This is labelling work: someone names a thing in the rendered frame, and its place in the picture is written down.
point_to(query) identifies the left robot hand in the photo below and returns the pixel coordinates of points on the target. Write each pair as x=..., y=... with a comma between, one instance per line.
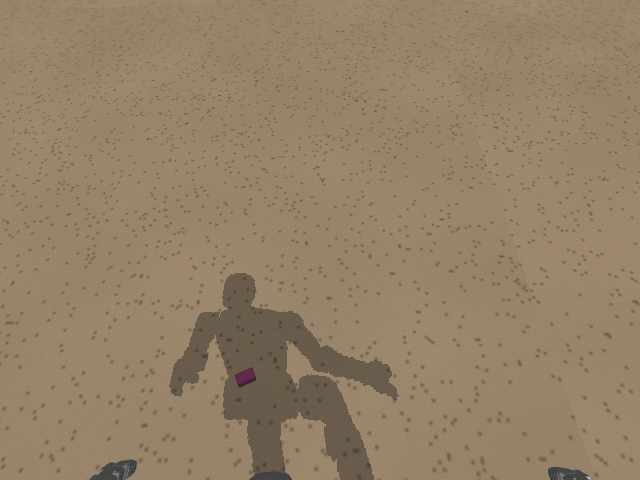
x=116, y=471

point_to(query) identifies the small box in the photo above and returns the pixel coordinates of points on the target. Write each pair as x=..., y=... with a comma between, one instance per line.
x=245, y=377

